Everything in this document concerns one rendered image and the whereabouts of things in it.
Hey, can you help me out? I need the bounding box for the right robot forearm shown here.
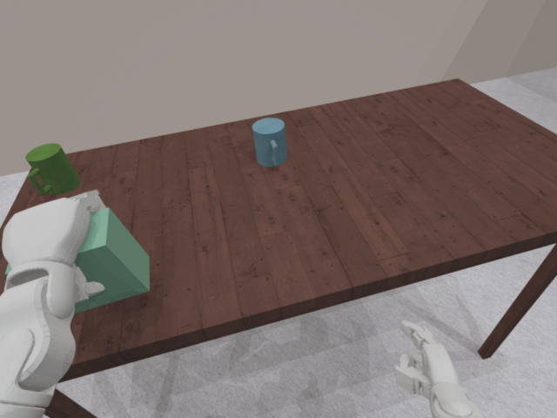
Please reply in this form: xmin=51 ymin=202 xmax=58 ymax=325
xmin=429 ymin=382 xmax=483 ymax=418

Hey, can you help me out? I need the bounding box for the robot left hand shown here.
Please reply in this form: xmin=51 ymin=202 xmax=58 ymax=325
xmin=2 ymin=190 xmax=107 ymax=303

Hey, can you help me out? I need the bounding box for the sponge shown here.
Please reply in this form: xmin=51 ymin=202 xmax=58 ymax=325
xmin=5 ymin=207 xmax=150 ymax=314

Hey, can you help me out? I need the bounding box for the robot right hand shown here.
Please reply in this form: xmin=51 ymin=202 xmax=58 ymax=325
xmin=395 ymin=320 xmax=460 ymax=400

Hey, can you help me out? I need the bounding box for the table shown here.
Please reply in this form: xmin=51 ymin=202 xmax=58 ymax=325
xmin=0 ymin=78 xmax=557 ymax=418

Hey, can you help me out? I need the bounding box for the left robot forearm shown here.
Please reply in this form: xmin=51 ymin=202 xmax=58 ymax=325
xmin=0 ymin=260 xmax=76 ymax=418

